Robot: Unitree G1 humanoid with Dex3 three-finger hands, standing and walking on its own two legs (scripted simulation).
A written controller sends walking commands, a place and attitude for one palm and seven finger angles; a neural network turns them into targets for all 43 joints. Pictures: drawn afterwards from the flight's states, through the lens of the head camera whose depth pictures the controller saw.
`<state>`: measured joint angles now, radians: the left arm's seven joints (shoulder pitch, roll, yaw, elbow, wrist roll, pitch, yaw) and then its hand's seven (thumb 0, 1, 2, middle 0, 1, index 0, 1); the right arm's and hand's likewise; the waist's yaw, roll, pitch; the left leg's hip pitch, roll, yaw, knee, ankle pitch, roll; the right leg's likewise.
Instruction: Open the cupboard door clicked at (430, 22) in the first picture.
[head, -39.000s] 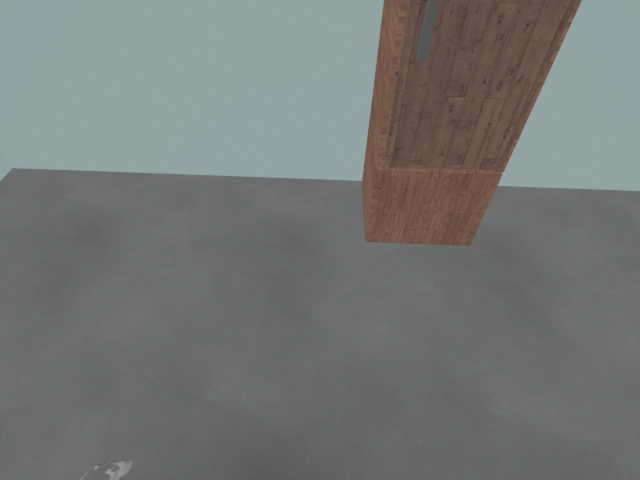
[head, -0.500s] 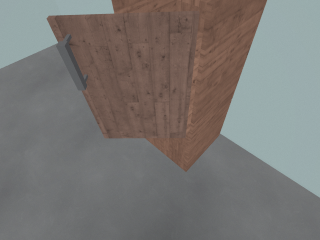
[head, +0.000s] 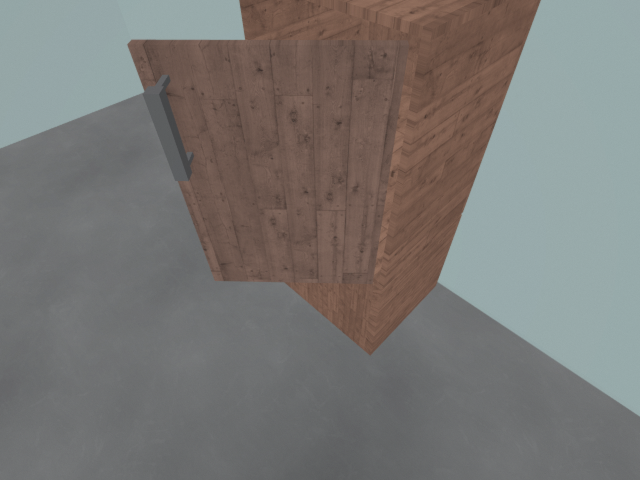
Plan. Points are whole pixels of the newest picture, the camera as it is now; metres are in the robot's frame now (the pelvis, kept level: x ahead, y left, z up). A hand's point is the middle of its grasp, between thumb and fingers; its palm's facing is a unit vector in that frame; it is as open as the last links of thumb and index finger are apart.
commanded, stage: look again from close up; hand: left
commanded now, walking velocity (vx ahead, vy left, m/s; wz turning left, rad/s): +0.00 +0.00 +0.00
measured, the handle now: (174, 129) +0.60 +0.27 +0.12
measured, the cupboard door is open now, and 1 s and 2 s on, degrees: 43 43 43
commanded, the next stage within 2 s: shuffle to correct the standing spot in 0.34 s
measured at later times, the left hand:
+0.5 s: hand out of the picture -0.02 +0.17 -0.17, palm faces +0.00 -0.98 -0.18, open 7.4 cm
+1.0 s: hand out of the picture +0.12 +0.21 -0.18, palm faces +0.01 -0.97 -0.23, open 7.4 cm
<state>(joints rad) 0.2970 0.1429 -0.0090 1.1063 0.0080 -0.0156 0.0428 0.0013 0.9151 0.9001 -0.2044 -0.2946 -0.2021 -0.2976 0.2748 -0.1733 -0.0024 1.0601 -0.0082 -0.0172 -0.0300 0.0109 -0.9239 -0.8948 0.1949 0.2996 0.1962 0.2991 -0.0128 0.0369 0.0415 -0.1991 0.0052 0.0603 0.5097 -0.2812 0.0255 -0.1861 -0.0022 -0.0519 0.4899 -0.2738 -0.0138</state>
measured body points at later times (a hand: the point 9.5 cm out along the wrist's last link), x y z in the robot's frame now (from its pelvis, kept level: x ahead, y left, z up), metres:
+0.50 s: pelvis -0.01 +0.00 +0.00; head +0.01 +0.00 +0.45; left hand -0.02 +0.22 -0.16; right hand -0.02 -0.21 -0.16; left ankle +0.00 +0.10 -0.74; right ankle -0.01 -0.11 -0.74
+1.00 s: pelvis +0.07 +0.03 -0.01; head +0.11 +0.02 +0.44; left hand +0.12 +0.26 -0.16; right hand +0.04 -0.18 -0.17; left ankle +0.00 +0.10 -0.74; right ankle +0.08 -0.08 -0.74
